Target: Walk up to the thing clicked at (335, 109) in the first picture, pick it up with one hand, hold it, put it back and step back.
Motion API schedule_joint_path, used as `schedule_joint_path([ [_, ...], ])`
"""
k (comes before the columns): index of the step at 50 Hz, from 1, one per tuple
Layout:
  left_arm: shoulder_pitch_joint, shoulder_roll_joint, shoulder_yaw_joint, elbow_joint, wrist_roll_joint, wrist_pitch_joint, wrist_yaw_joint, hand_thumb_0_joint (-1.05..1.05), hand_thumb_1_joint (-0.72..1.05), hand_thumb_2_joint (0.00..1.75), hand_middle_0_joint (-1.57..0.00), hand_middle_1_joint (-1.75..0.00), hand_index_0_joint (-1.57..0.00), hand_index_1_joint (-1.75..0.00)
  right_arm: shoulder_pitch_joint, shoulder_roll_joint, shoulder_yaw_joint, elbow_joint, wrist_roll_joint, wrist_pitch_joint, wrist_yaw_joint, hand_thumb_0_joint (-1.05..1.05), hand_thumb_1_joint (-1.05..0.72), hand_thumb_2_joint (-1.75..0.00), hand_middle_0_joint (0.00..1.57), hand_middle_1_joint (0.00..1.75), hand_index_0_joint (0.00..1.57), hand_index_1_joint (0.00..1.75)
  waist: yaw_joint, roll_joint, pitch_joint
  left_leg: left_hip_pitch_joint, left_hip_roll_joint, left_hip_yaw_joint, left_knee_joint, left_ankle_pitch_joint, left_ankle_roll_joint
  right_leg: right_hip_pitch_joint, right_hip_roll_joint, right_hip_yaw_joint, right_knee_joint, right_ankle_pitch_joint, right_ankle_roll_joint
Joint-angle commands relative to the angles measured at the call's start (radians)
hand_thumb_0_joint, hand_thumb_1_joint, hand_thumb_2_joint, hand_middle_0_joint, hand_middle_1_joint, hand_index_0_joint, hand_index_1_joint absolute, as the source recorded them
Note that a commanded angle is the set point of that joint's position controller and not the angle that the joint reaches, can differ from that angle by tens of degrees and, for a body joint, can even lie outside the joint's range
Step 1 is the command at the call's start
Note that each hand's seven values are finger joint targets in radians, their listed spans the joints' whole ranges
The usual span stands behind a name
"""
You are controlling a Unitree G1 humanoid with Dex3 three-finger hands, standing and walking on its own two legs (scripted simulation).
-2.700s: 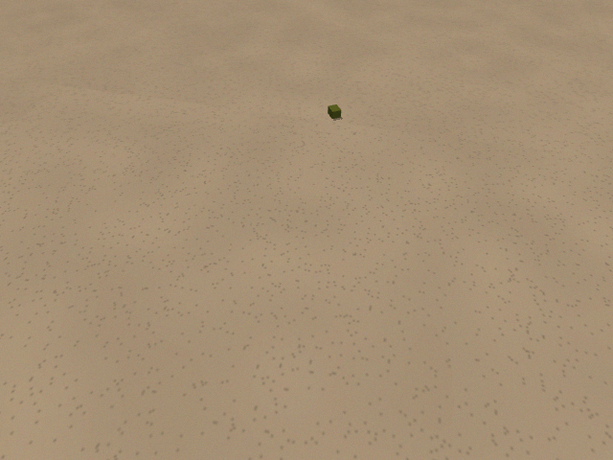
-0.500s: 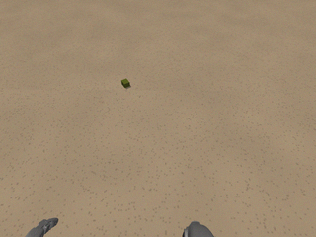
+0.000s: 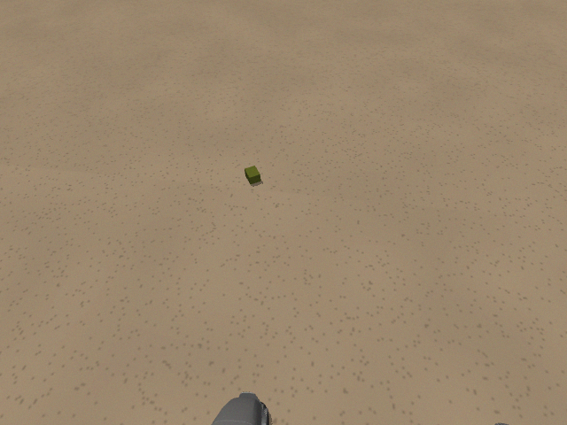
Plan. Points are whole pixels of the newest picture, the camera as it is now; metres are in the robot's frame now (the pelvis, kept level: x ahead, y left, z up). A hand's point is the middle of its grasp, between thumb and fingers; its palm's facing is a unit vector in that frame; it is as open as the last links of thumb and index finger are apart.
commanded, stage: walk up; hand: left
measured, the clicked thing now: (252, 175) +1.31 +0.31 -0.75
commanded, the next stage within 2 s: none
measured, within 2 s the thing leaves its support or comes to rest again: neither
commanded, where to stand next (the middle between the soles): +0.93 +0.07 m, yaw -1 degrees
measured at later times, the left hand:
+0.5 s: hand (164, 291) +0.35 +0.28 -0.13, palm faces -0.07 -0.93 -0.36, open 7.4 cm
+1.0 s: hand (177, 252) +0.45 +0.29 -0.13, palm faces +0.05 -0.92 -0.39, open 7.4 cm
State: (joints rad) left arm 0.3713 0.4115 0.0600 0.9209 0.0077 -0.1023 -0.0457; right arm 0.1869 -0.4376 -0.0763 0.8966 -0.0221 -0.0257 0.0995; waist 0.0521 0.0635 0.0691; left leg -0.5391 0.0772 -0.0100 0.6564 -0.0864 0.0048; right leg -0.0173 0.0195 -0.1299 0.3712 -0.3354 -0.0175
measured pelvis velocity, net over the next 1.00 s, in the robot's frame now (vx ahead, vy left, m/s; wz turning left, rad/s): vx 0.44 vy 0.00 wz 0.05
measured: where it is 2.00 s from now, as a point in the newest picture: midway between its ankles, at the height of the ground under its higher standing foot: (294, 268)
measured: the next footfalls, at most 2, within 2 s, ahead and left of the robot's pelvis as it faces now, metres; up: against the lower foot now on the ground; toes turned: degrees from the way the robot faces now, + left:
left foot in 0.06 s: +0.21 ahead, +0.13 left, +0.00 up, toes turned +4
right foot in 0.56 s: +0.44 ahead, -0.12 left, +0.00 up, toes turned -4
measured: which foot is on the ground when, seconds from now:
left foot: up 0.00-0.04, down 0.06-0.60, up 0.62-1.00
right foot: down 0.00-0.10, up 0.12-0.54, down 0.56-1.00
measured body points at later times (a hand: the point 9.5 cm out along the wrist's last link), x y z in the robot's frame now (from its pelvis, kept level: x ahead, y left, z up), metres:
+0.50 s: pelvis +0.25 +0.02 +0.00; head +0.27 +0.01 +0.45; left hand +0.36 +0.33 -0.10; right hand +0.28 -0.30 -0.12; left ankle +0.17 +0.12 -0.74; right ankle +0.39 -0.12 -0.71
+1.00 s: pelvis +0.44 +0.00 +0.00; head +0.46 +0.00 +0.45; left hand +0.44 +0.33 -0.11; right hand +0.54 -0.31 -0.12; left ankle +0.57 +0.15 -0.71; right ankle +0.40 -0.11 -0.74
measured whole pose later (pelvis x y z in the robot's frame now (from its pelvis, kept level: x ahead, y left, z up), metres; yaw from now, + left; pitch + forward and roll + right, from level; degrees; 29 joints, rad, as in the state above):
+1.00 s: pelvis +0.44 +0.00 +0.00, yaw +3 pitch -3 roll -2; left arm 0.36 0.41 0.05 0.88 0.01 -0.09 -0.04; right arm 0.24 -0.42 -0.08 0.91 -0.03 -0.02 0.09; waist 0.04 0.06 0.08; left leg -0.47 0.10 -0.01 0.64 -0.14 0.01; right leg -0.07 0.00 -0.12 0.44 -0.32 -0.01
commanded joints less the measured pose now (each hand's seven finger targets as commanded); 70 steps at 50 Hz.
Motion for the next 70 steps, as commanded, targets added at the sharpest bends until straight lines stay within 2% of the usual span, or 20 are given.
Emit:
schedule_joint_path([
  [1,-0.062,0.290,0.081,-0.096,-0.001,-0.015,0.025,0.00,0.90,0.90,-0.20,-0.30,-0.20,-0.30,-0.077,-0.141,-0.039,-0.107,-0.002,-0.043,-0.002,0.00,-0.90,-0.90,0.20,0.30,0.20,0.30,-0.025,-0.142,-0.046,0.147,0.019,0.018,-0.111,-0.013,0.040,-0.033,-0.309,0.153,-0.048,0.330,-0.149],
  [4,-0.034,0.222,0.048,-0.111,-0.009,-0.001,0.034,0.00,0.90,0.90,-0.20,-0.30,-0.20,-0.30,0.231,-0.239,-0.081,-0.014,-0.033,-0.054,-0.028,0.00,-0.90,-0.90,0.20,0.30,0.20,0.30,-0.168,0.089,-0.220,0.608,-0.009,-0.024,-0.177,-0.132,0.124,-0.218,-0.188,0.059,0.482,0.417,-0.081],
  [5,0.055,0.131,0.019,-0.114,-0.018,0.004,0.028,0.00,0.90,0.90,-0.20,-0.30,-0.20,-0.30,0.271,-0.305,-0.106,-0.030,-0.035,-0.058,-0.044,0.00,-0.90,-0.90,0.20,0.30,0.20,0.30,-0.154,0.314,-0.275,0.796,0.200,-0.348,-0.226,-0.273,0.175,-0.472,-0.067,0.050,0.706,-0.034,-0.035],
  [6,0.061,0.210,0.039,-0.100,-0.027,0.011,0.038,0.00,0.90,0.90,-0.20,-0.30,-0.20,-0.30,0.235,-0.338,-0.108,-0.055,-0.001,-0.060,-0.048,0.00,-0.90,-0.90,0.20,0.30,0.20,0.30,-0.146,0.273,-0.272,0.859,0.315,-0.702,-0.351,-0.342,0.274,-0.652,0.023,0.103,0.823,-0.212,-0.037],
  [7,-0.003,0.265,0.036,-0.087,-0.012,0.013,0.045,0.00,0.90,0.90,-0.20,-0.30,-0.20,-0.30,0.198,-0.309,-0.108,-0.065,0.022,-0.057,-0.051,0.00,-0.90,-0.90,0.20,0.30,0.20,0.30,-0.142,0.157,-0.217,0.774,0.324,-0.675,-0.374,-0.344,0.281,-0.670,-0.050,0.181,0.870,-0.174,-0.050],
  [10,-0.013,0.231,0.031,-0.064,-0.027,0.008,0.023,0.00,0.90,0.90,-0.20,-0.30,-0.20,-0.30,0.121,-0.215,-0.057,-0.088,0.038,-0.069,-0.069,0.00,-0.90,-0.90,0.20,0.30,0.20,0.30,-0.076,0.008,-0.097,0.539,0.195,-0.256,-0.345,0.175,0.124,-0.536,-0.095,0.256,0.768,0.015,-0.031],
  [12,-0.003,0.206,0.027,-0.060,-0.032,0.021,0.015,0.00,0.90,0.90,-0.20,-0.30,-0.20,-0.30,0.128,-0.191,-0.048,-0.080,0.041,-0.083,-0.072,0.00,-0.90,-0.90,0.20,0.30,0.20,0.30,-0.060,0.010,-0.069,0.468,0.169,-0.155,-0.352,0.350,0.143,-0.490,-0.097,0.226,0.739,0.043,-0.009],
  [23,-0.207,0.159,0.038,-0.122,-0.004,0.024,-0.022,0.00,0.90,0.90,-0.20,-0.30,-0.20,-0.30,0.105,-0.216,-0.056,-0.124,0.021,-0.082,-0.063,0.00,-0.90,-0.90,0.20,0.30,0.20,0.30,-0.080,0.069,-0.001,0.401,0.134,-0.026,-0.355,0.198,0.183,-0.351,-0.114,0.097,0.216,0.270,-0.005],
  [27,-0.091,0.198,0.061,-0.074,-0.001,0.011,-0.008,0.00,0.90,0.90,-0.20,-0.30,-0.20,-0.30,0.107,-0.202,-0.050,-0.141,0.019,-0.069,-0.070,0.00,-0.90,-0.90,0.20,0.30,0.20,0.30,-0.007,-0.040,-0.083,0.334,0.112,-0.024,-0.123,0.127,0.147,-0.090,-0.072,0.089,0.144,0.212,-0.034],
  [28,0.003,0.235,0.076,-0.051,0.002,-0.001,0.004,0.00,0.90,0.90,-0.20,-0.30,-0.20,-0.30,0.149,-0.155,-0.032,-0.142,0.017,-0.070,-0.068,0.00,-0.90,-0.90,0.20,0.30,0.20,0.30,0.033,-0.145,-0.164,0.282,0.042,0.026,0.104,0.107,0.116,0.065,-0.091,0.130,0.093,0.148,-0.060],
  [30,0.088,0.355,0.105,-0.054,-0.001,-0.008,0.019,0.00,0.90,0.90,-0.20,-0.30,-0.20,-0.30,0.209,-0.146,-0.021,-0.140,0.024,-0.064,-0.066,0.00,-0.90,-0.90,0.20,0.30,0.20,0.30,0.055,-0.336,-0.208,-0.075,-0.133,0.042,0.476,-0.435,0.048,0.287,-0.465,0.742,-0.071,0.063,-0.208],
  [31,0.038,0.353,0.102,-0.064,-0.014,-0.004,0.024,0.00,0.90,0.90,-0.20,-0.30,-0.20,-0.30,0.183,-0.206,-0.030,-0.113,0.015,-0.054,-0.079,0.00,-0.90,-0.90,0.20,0.30,0.20,0.30,0.050,-0.274,-0.180,-0.110,-0.077,-0.025,0.545,-0.448,0.051,0.226,-0.502,0.795,-0.072,0.044,-0.266],
  [36,-0.111,0.233,0.058,-0.093,-0.019,-0.010,0.030,0.00,0.90,0.90,-0.20,-0.30,-0.20,-0.30,0.196,-0.154,-0.029,-0.058,0.024,-0.029,-0.055,0.00,-0.90,-0.90,0.20,0.30,0.20,0.30,-0.058,-0.211,0.005,0.060,-0.032,-0.071,0.425,-0.194,0.038,-0.191,-0.240,0.275,-0.130,0.196,-0.114],
  [48,-0.007,0.264,0.073,-0.114,-0.003,-0.014,0.022,0.00,0.90,0.90,-0.20,-0.30,-0.20,-0.30,-0.045,-0.131,-0.041,-0.113,-0.007,-0.033,-0.014,0.00,-0.90,-0.90,0.20,0.30,0.20,0.30,0.010,-0.180,0.040,0.074,0.025,0.013,-0.050,-0.036,0.007,-0.134,-0.277,0.191,-0.115,0.140,-0.162],
  [53,-0.039,0.256,0.054,-0.131,-0.004,-0.006,0.032,0.00,0.90,0.90,-0.20,-0.30,-0.20,-0.30,0.142,-0.182,-0.064,-0.056,-0.010,-0.050,-0.027,0.00,-0.90,-0.90,0.20,0.30,0.20,0.30,-0.110,-0.043,-0.081,0.441,-0.033,0.048,-0.138,-0.109,0.065,-0.226,-0.236,0.132,0.215,0.343,-0.124],
  [54,0.008,0.199,0.032,-0.137,-0.009,-0.002,0.032,0.00,0.90,0.90,-0.20,-0.30,-0.20,-0.30,0.252,-0.241,-0.086,-0.034,-0.023,-0.057,-0.039,0.00,-0.90,-0.90,0.20,0.30,0.20,0.30,-0.156,0.128,-0.153,0.605,0.040,-0.082,-0.218,-0.251,0.114,-0.342,-0.148,0.066,0.506,0.315,-0.087],
  [55,0.070,0.119,0.015,-0.141,-0.024,0.003,0.027,0.00,0.90,0.90,-0.20,-0.30,-0.20,-0.30,0.263,-0.317,-0.103,-0.063,-0.023,-0.063,-0.050,0.00,-0.90,-0.90,0.20,0.30,0.20,0.30,-0.131,0.328,-0.170,0.750,0.272,-0.522,-0.323,-0.373,0.196,-0.625,0.012,0.060,0.725,-0.154,-0.025],
  [56,0.057,0.227,0.040,-0.112,-0.013,0.015,0.043,0.00,0.90,0.90,-0.20,-0.30,-0.20,-0.30,0.243,-0.321,-0.106,-0.075,0.011,-0.060,-0.051,0.00,-0.90,-0.90,0.20,0.30,0.20,0.30,-0.138,0.187,-0.172,0.714,0.340,-0.640,-0.374,-0.406,0.267,-0.639,-0.022,0.145,0.803,-0.228,-0.043],
  [61,0.074,0.215,0.031,-0.056,-0.020,0.028,0.022,0.00,0.90,0.90,-0.20,-0.30,-0.20,-0.30,0.103,-0.202,-0.056,-0.110,0.030,-0.067,-0.067,0.00,-0.90,-0.90,0.20,0.30,0.20,0.30,-0.055,0.067,-0.018,0.389,0.174,-0.169,-0.392,-0.046,0.150,-0.491,-0.097,0.217,0.710,0.001,-0.020],
  [70,-0.089,0.178,0.036,-0.097,0.003,0.032,-0.003,0.00,0.90,0.90,-0.20,-0.30,-0.20,-0.30,0.141,-0.223,-0.065,-0.128,0.015,-0.071,-0.062,0.00,-0.90,-0.90,0.20,0.30,0.20,0.30,-0.093,0.063,0.056,0.366,0.177,-0.091,-0.445,-0.143,0.226,-0.515,-0.138,0.127,0.379,0.122,0.024],
])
